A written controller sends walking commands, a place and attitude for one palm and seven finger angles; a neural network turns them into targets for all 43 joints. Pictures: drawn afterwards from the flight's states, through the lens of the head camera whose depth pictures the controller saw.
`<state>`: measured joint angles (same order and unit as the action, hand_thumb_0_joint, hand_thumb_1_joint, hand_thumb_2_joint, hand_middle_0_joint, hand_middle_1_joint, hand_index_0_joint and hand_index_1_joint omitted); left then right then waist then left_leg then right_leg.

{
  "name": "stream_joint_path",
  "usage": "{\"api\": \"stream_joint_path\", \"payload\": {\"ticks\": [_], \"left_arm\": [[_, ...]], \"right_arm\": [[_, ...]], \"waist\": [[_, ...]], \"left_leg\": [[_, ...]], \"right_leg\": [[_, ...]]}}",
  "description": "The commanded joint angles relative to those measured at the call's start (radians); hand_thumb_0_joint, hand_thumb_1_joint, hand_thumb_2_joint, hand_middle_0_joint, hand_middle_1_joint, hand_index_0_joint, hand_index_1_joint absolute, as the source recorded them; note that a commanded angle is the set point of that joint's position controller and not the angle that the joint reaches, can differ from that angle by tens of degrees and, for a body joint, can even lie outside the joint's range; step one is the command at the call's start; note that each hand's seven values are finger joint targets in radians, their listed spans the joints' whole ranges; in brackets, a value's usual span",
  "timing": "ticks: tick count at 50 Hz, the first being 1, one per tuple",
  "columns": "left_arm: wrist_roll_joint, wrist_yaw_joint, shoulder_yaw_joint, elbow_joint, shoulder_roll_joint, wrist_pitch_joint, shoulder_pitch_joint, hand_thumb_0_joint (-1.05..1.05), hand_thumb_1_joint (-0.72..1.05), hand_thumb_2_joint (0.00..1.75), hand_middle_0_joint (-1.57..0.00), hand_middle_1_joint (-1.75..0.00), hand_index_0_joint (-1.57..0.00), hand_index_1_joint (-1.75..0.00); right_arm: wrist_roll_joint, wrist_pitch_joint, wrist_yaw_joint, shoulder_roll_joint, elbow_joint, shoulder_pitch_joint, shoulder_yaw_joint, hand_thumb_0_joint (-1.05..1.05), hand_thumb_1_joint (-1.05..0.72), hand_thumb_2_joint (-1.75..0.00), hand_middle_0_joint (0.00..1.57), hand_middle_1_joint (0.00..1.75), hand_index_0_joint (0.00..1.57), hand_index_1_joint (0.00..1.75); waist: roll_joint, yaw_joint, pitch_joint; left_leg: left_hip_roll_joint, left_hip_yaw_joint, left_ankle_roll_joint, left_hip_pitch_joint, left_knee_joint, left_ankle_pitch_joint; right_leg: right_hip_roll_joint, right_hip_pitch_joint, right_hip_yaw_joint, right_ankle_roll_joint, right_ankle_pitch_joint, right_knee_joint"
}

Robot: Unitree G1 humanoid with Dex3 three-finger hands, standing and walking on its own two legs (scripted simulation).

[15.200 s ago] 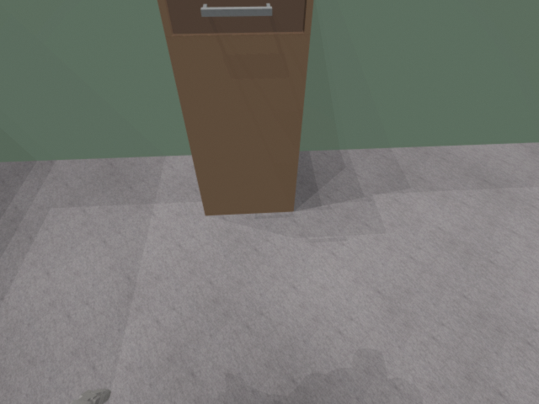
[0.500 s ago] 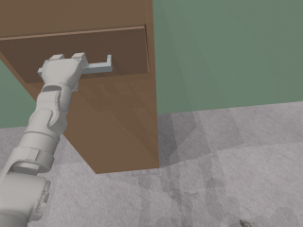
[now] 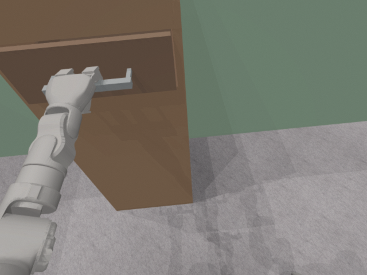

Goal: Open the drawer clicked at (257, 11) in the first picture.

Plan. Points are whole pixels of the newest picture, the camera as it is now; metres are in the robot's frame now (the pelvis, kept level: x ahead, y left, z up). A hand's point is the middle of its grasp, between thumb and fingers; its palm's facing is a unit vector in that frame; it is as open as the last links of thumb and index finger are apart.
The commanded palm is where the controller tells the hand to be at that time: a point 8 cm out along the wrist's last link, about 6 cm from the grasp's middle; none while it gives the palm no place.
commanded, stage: pull the drawer open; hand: left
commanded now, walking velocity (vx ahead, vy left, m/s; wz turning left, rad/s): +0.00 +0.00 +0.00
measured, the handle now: (89, 81) +0.50 +0.23 +0.16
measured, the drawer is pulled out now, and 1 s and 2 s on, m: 0.02 0.08 0.19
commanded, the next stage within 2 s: none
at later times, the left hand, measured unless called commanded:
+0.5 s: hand (80, 117) +0.41 +0.23 +0.14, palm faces +0.01 -0.02 -1.00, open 5.6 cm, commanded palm +0.39 +0.23 +0.19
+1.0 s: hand (78, 130) +0.38 +0.23 +0.13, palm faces +0.09 -0.04 -1.00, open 5.7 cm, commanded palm +0.32 +0.23 +0.19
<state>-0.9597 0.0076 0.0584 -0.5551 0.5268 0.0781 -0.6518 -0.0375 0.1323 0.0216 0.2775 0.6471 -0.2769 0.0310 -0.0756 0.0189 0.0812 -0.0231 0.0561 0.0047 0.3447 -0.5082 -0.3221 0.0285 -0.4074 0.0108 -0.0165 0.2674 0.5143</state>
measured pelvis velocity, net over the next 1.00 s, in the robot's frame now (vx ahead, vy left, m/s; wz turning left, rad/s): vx -0.01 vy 0.00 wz -0.02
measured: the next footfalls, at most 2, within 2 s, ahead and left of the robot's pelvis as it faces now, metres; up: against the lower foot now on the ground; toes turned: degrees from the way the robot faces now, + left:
none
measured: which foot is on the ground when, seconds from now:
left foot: down 0.00-1.00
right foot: down 0.00-1.00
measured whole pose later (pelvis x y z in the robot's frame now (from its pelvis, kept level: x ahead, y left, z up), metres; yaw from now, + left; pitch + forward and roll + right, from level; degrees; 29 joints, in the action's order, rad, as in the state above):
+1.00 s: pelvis -0.01 +0.00 +0.00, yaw -1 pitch +6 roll +0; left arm -0.92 0.01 0.04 -0.21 0.51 0.14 -0.34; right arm -0.04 0.10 0.01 0.29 0.64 -0.24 0.03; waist -0.09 0.01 0.06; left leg -0.02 0.08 0.01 0.25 -0.45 -0.29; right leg 0.03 -0.33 -0.01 -0.02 0.24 0.47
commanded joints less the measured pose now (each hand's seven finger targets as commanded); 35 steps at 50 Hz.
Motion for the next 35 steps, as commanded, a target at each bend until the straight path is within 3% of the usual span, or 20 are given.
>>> {"api": "stream_joint_path", "payload": {"ticks": [1, 2, 5, 6, 7, 8, 9, 10, 11, 13, 15, 16, 20, 22, 23, 25, 27, 30, 32, 35], "left_arm": [[0.028, 0.012, -0.092, 0.333, 0.213, 0.023, -0.152, 0.0, 0.9, 0.9, -0.4, -1.35, -0.4, -1.35], [0.035, 0.009, -0.07, 0.389, 0.182, 0.034, -0.122, 0.0, 0.9, 0.9, -0.4, -1.35, -0.4, -1.35], [0.049, 0.007, -0.131, 0.516, 0.23, 0.065, 0.002, 0.0, 0.9, 0.9, -0.4, -1.35, -0.4, -1.35], [0.054, 0.004, -0.107, 0.552, 0.199, 0.077, 0.032, 0.0, 0.9, 0.9, -0.4, -1.35, -0.4, -1.35], [0.048, 0.004, -0.064, 0.499, 0.178, 0.086, -0.108, 0.0, 0.9, 0.9, -0.4, -1.35, -0.4, -1.35], [0.035, 0.011, -0.057, 0.409, 0.196, 0.093, -0.25, 0.0, 0.9, 0.9, -0.4, -1.35, -0.4, -1.35], [0.018, 0.014, -0.047, 0.335, 0.195, 0.099, -0.305, 0.0, 0.9, 0.9, -0.4, -1.35, -0.4, -1.35], [0.013, 0.014, -0.058, 0.339, 0.215, 0.1, -0.313, 0.0, 0.9, 0.9, -0.4, -1.35, -0.4, -1.35], [-0.001, 0.012, -0.047, 0.332, 0.21, 0.102, -0.332, 0.0, 0.9, 0.9, -0.4, -1.35, -0.4, -1.35], [-0.008, 0.004, -0.034, 0.304, 0.197, 0.101, -0.37, 0.0, 0.9, 0.9, -0.4, -1.35, -0.4, -1.35], [-0.005, -0.008, -0.038, 0.284, 0.205, 0.086, -0.399, 0.0, 0.9, 0.9, -0.4, -1.35, -0.4, -1.35], [0.001, -0.014, -0.011, 0.278, 0.176, 0.077, -0.419, 0.0, 0.9, 0.9, -0.4, -1.35, -0.4, -1.35], [0.005, -0.027, -0.022, 0.198, 0.18, 0.032, -0.417, 0.0, 0.9, 0.9, -0.4, -1.35, -0.4, -1.35], [0.001, -0.022, -0.023, 0.185, 0.183, 0.008, -0.445, 0.0, 0.9, 0.9, -0.4, -1.35, -0.4, -1.35], [0.0, -0.021, 0.004, 0.184, 0.152, 0.0, -0.454, 0.0, 0.9, 0.9, -0.4, -1.35, -0.4, -1.35], [-0.005, -0.011, -0.054, 0.157, 0.219, -0.018, -0.456, 0.0, 0.9, 0.9, -0.4, -1.35, -0.4, -1.35], [-0.008, -0.003, -0.02, 0.16, 0.182, -0.033, -0.482, 0.0, 0.9, 0.9, -0.4, -1.35, -0.4, -1.35], [-0.01, 0.012, -0.06, 0.138, 0.229, -0.046, -0.488, 0.0, 0.9, 0.9, -0.4, -1.35, -0.4, -1.35], [-0.004, 0.02, -0.02, 0.134, 0.178, -0.05, -0.497, 0.0, 0.9, 0.9, -0.4, -1.35, -0.4, -1.35], [0.0, 0.031, -0.09, 0.188, 0.238, -0.056, -0.396, 0.0, 0.9, 0.9, -0.4, -1.35, -0.4, -1.35]], "right_arm": [[-0.011, -0.043, -0.006, 0.125, -0.163, 0.118, 0.036, 0.0, -0.9, -0.9, 0.2, 0.3, 0.2, 0.3], [-0.014, -0.046, -0.01, 0.122, -0.17, 0.13, 0.036, 0.0, -0.9, -0.9, 0.2, 0.3, 0.2, 0.3], [-0.01, -0.055, -0.019, 0.127, -0.179, 0.161, 0.036, 0.0, -0.9, -0.9, 0.2, 0.3, 0.2, 0.3], [-0.012, -0.058, -0.023, 0.116, -0.187, 0.174, 0.029, 0.0, -0.9, -0.9, 0.2, 0.3, 0.2, 0.3], [-0.016, -0.058, -0.015, 0.127, -0.156, 0.171, 0.025, 0.0, -0.9, -0.9, 0.2, 0.3, 0.2, 0.3], [-0.019, -0.058, -0.003, 0.136, -0.122, 0.151, 0.025, 0.0, -0.9, -0.9, 0.2, 0.3, 0.2, 0.3], [-0.019, -0.06, 0.007, 0.136, -0.102, 0.136, 0.025, 0.0, -0.9, -0.9, 0.2, 0.3, 0.2, 0.3], [-0.018, -0.063, 0.014, 0.141, -0.101, 0.134, 0.029, 0.0, -0.9, -0.9, 0.2, 0.3, 0.2, 0.3], [-0.017, -0.064, 0.019, 0.131, -0.102, 0.136, 0.025, 0.0, -0.9, -0.9, 0.2, 0.3, 0.2, 0.3], [-0.012, -0.062, 0.023, 0.122, -0.095, 0.134, 0.022, 0.0, -0.9, -0.9, 0.2, 0.3, 0.2, 0.3], [-0.007, -0.056, 0.027, 0.124, -0.089, 0.129, 0.022, 0.0, -0.9, -0.9, 0.2, 0.3, 0.2, 0.3], [-0.007, -0.057, 0.027, 0.115, -0.097, 0.133, 0.017, 0.0, -0.9, -0.9, 0.2, 0.3, 0.2, 0.3], [-0.004, -0.047, 0.037, 0.115, -0.105, 0.136, 0.013, 0.0, -0.9, -0.9, 0.2, 0.3, 0.2, 0.3], [-0.004, -0.048, 0.038, 0.107, -0.111, 0.138, 0.01, 0.0, -0.9, -0.9, 0.2, 0.3, 0.2, 0.3], [-0.004, -0.049, 0.037, 0.103, -0.115, 0.136, 0.011, 0.0, -0.9, -0.9, 0.2, 0.3, 0.2, 0.3], [0.002, -0.049, 0.04, 0.112, -0.111, 0.121, 0.015, 0.0, -0.9, -0.9, 0.2, 0.3, 0.2, 0.3], [0.0, -0.054, 0.038, 0.103, -0.116, 0.121, 0.013, 0.0, -0.9, -0.9, 0.2, 0.3, 0.2, 0.3], [0.002, -0.055, 0.038, 0.114, -0.108, 0.101, 0.021, 0.0, -0.9, -0.9, 0.2, 0.3, 0.2, 0.3], [-0.002, -0.06, 0.036, 0.105, -0.106, 0.095, 0.024, 0.0, -0.9, -0.9, 0.2, 0.3, 0.2, 0.3], [0.001, -0.063, 0.031, 0.117, -0.124, 0.102, 0.031, 0.0, -0.9, -0.9, 0.2, 0.3, 0.2, 0.3]], "waist": [[0.065, -0.066, 0.379], [0.051, -0.067, 0.383], [0.047, -0.09, 0.413], [0.036, -0.089, 0.398], [0.064, -0.046, 0.322], [0.078, -0.012, 0.256], [0.088, -0.003, 0.235], [0.098, -0.013, 0.269], [0.069, -0.021, 0.325], [0.048, -0.022, 0.356], [0.07, -0.017, 0.383], [0.062, -0.017, 0.369], [0.11, -0.016, 0.329], [0.085, -0.019, 0.315], [0.071, -0.017, 0.317], [0.098, -0.022, 0.334], [0.067, -0.018, 0.329], [0.087, -0.018, 0.345], [0.066, -0.012, 0.327], [0.07, -0.047, 0.379]], "left_leg": [[0.029, -0.017, 0.037, -0.134, 0.013, 0.634], [0.028, -0.02, 0.036, -0.152, 0.015, 0.655], [0.024, -0.022, 0.033, -0.19, 0.015, 0.751], [0.026, -0.024, 0.032, -0.191, 0.017, 0.757], [0.024, -0.026, 0.029, -0.18, 0.018, 0.691], [0.024, -0.029, 0.024, -0.16, 0.026, 0.598], [0.027, -0.029, 0.024, -0.157, 0.033, 0.555], [0.032, -0.021, 0.028, -0.166, 0.03, 0.547], [0.039, -0.019, 0.029, -0.181, 0.023, 0.579], [0.041, -0.023, 0.023, -0.199, 0.011, 0.629], [0.041, -0.024, 0.022, -0.207, 0.001, 0.647], [0.043, -0.027, 0.023, -0.202, 0.001, 0.645], [0.047, -0.021, 0.025, -0.165, 0.01, 0.551], [0.049, -0.023, 0.025, -0.151, 0.01, 0.531], [0.049, -0.022, 0.025, -0.156, 0.009, 0.522], [0.049, -0.02, 0.026, -0.141, 0.01, 0.493], [0.05, -0.021, 0.026, -0.132, 0.013, 0.479], [0.05, -0.022, 0.026, -0.12, 0.015, 0.468], [0.05, -0.02, 0.028, -0.122, 0.018, 0.436], [0.052, -0.019, 0.029, -0.118, 0.029, 0.452]], "right_leg": [[-0.047, 0.315, 0.025, 0.04, -0.488, 0.005], [-0.047, 0.311, 0.027, 0.039, -0.486, 0.004], [-0.046, 0.357, 0.026, 0.038, -0.54, 0.003], [-0.043, 0.352, 0.028, 0.034, -0.541, 0.005], [-0.051, 0.276, 0.037, 0.034, -0.488, -0.007], [-0.058, 0.214, 0.039, 0.037, -0.418, -0.022], [-0.06, 0.192, 0.041, 0.042, -0.38, -0.03], [-0.06, 0.221, 0.035, 0.046, -0.389, -0.035], [-0.053, 0.246, 0.031, 0.047, -0.418, -0.021], [-0.05, 0.251, 0.035, 0.048, -0.453, -0.009], [-0.047, 0.266, 0.033, 0.047, -0.475, -0.006], [-0.044, 0.259, 0.033, 0.045, -0.481, -0.004], [-0.04, 0.256, 0.036, 0.045, -0.439, -0.013], [-0.039, 0.244, 0.035, 0.046, -0.427, -0.007], [-0.038, 0.233, 0.035, 0.046, -0.416, -0.008], [-0.037, 0.259, 0.03, 0.047, -0.409, -0.013], [-0.037, 0.244, 0.032, 0.047, -0.397, -0.009], [-0.039, 0.259, 0.028, 0.047, -0.388, -0.013], [-0.039, 0.234, 0.029, 0.047, -0.362, -0.017], [-0.04, 0.297, 0.023, 0.05, -0.371, -0.017]]}}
